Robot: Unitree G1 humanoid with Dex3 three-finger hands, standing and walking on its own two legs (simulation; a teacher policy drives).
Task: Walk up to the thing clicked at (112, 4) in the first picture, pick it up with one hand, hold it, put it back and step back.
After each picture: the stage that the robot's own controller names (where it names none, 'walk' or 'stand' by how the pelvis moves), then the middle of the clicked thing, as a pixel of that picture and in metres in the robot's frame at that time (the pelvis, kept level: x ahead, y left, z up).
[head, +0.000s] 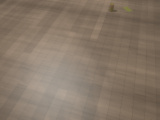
stand; (111, 7) +2.23 -0.41 -0.72
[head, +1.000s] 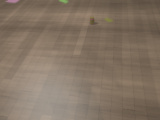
walk; (92, 20) +2.13 +0.04 -0.71
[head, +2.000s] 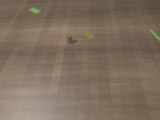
walk; (69, 39) +1.52 +0.30 -0.72
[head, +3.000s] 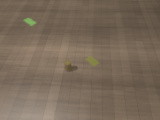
walk; (68, 66) +1.03 +0.25 -0.72
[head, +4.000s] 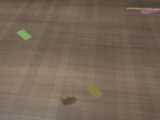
walk; (65, 98) +0.65 +0.22 -0.70
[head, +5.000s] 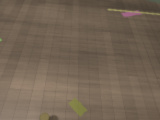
walk; (45, 119) +0.43 +0.24 -0.69
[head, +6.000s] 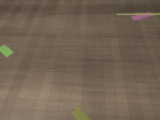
stand; out of the picture +0.41 +0.34 -0.70
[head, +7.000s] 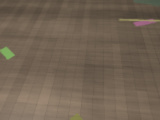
stand; out of the picture +0.39 +0.34 -0.73
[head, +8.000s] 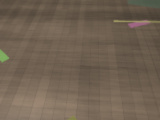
stand; out of the picture +0.37 +0.36 -0.73
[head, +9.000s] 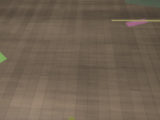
stand; out of the picture +0.36 +0.37 -0.73
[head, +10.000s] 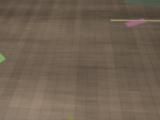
stand; out of the picture +0.35 +0.37 -0.73
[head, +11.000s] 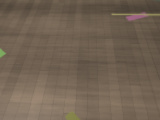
go down; out of the picture +0.36 +0.37 -0.72
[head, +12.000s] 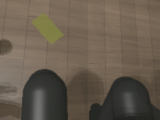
go down; out of the picture +0.40 +0.42 -0.29
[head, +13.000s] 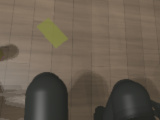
approach; out of the picture +0.39 +0.42 -0.30
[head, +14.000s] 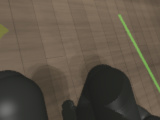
close in; out of the picture +0.35 +0.46 -0.21
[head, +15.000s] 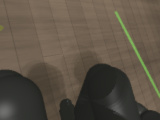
rest palm; out of the picture +0.34 +0.46 -0.21
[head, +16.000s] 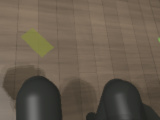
lift; out of the picture +0.31 +0.36 -0.09
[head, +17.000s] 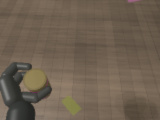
lift; (39, 85) +0.33 +0.17 +0.03
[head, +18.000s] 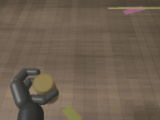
hold; (46, 89) +0.34 +0.15 +0.01
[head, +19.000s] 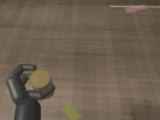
hold; (43, 85) +0.35 +0.17 +0.01
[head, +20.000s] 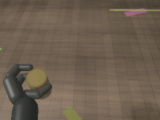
hold; (39, 84) +0.35 +0.18 +0.02
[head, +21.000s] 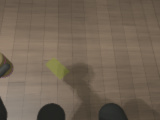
crouch; out of the picture +0.40 +0.30 -0.07
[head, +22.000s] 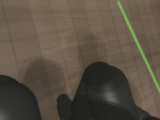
lower; out of the picture +0.36 +0.41 -0.23
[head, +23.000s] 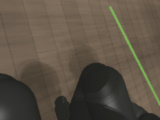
lower; out of the picture +0.37 +0.44 -0.22
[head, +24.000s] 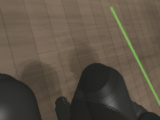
lower; out of the picture +0.36 +0.44 -0.22
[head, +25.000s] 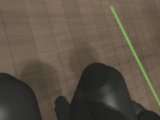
lower; out of the picture +0.37 +0.43 -0.22
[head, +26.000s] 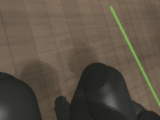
loosen; out of the picture +0.37 +0.43 -0.22
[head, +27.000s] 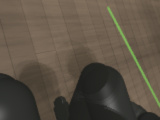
withdraw; out of the picture +0.37 +0.43 -0.22
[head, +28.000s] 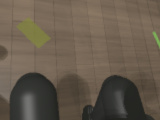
stand; out of the picture +0.40 +0.39 -0.28
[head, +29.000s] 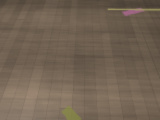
stand; out of the picture +0.39 +0.31 -0.65
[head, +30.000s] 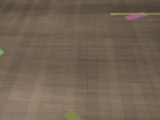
stand; out of the picture +0.39 +0.32 -0.67
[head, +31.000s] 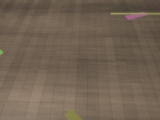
stand; out of the picture +0.39 +0.32 -0.67
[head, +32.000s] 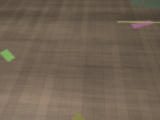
stand; out of the picture +0.41 +0.30 -0.72
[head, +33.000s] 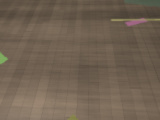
stand; out of the picture +0.37 +0.33 -0.73
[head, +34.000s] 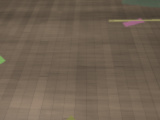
walk; out of the picture +0.37 +0.34 -0.73
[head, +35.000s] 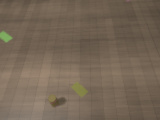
walk; (53, 100) +0.58 +0.33 -0.70
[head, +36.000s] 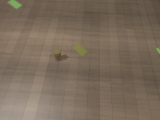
walk; (57, 55) +0.98 +0.28 -0.69
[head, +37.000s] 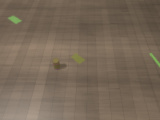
stand; (56, 64) +1.03 +0.32 -0.70
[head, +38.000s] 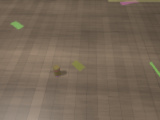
stand; (57, 70) +1.00 +0.32 -0.73
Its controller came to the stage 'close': yes
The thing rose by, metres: 0.72
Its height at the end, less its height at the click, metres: +0.00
